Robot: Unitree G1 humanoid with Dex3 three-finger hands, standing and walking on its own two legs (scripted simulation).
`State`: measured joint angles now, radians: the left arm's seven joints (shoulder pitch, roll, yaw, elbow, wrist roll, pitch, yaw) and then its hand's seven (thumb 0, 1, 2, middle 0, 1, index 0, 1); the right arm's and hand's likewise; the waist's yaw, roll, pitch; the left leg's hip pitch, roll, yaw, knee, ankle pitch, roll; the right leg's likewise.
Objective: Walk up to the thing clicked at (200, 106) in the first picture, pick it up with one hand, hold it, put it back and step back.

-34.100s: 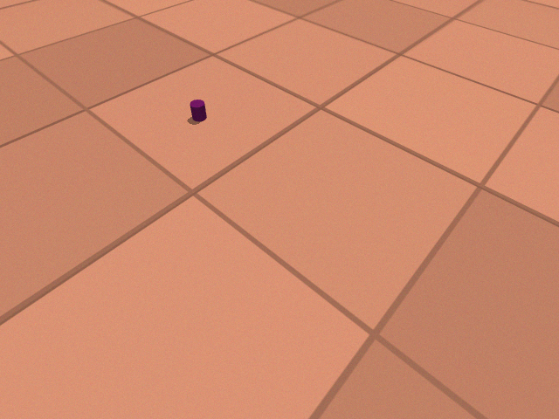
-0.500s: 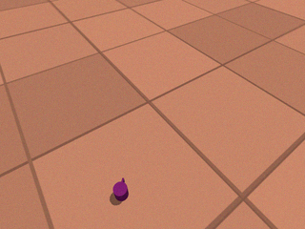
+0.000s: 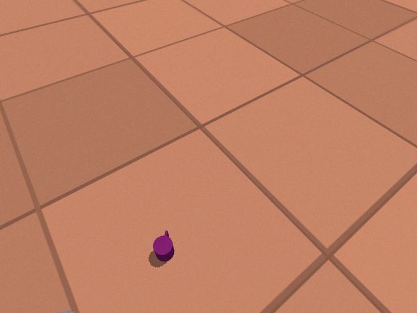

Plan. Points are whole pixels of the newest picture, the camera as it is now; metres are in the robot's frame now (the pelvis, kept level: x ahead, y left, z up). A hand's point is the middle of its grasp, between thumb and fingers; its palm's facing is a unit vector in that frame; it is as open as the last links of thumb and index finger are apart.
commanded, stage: step back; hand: left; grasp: from above
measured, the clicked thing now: (164, 245) +0.49 +0.19 -0.73
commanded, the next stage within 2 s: none
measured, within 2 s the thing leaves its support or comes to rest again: neither
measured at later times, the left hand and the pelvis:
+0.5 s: hand out of the picture -0.03 +0.23 -0.16, palm faces -0.04 -0.90 -0.42, open 7.4 cm; pelvis -0.10 -0.03 -0.02, yaw -3 degrees
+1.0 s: hand out of the picture -0.13 +0.27 -0.16, palm faces +0.04 -0.92 -0.38, open 7.4 cm; pelvis -0.23 -0.01 -0.01, yaw +0 degrees
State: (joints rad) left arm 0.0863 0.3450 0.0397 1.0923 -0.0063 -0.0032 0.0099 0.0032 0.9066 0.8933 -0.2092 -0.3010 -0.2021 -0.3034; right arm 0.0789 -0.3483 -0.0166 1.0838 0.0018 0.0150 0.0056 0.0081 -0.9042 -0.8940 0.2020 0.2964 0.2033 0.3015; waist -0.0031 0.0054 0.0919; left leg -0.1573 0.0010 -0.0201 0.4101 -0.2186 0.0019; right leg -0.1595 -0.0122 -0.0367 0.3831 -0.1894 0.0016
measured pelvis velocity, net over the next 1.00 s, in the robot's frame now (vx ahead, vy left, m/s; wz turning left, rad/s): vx -0.23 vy -0.01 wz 0.01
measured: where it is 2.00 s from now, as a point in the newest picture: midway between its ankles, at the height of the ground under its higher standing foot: outside the picture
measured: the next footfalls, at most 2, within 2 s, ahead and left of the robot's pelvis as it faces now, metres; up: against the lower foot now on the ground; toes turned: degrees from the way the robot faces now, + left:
right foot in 0.38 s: -0.07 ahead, -0.13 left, +0.00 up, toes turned +0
left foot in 0.80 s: -0.14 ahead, +0.10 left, +0.00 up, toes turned -1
